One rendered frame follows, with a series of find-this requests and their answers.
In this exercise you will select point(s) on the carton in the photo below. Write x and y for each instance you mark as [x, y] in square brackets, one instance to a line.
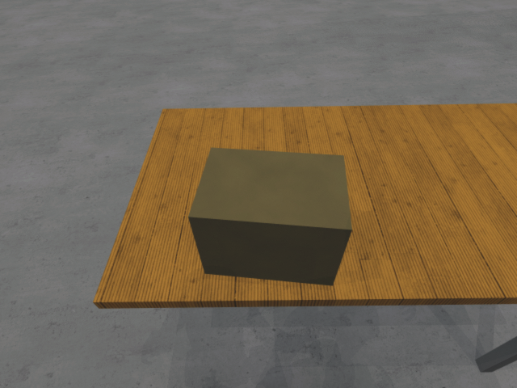
[272, 215]

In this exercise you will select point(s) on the table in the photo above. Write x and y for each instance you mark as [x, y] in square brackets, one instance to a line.
[433, 199]

